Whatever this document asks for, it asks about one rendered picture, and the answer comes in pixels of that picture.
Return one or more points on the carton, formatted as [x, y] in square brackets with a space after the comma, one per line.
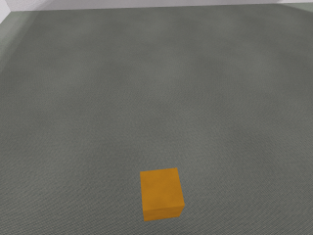
[161, 192]

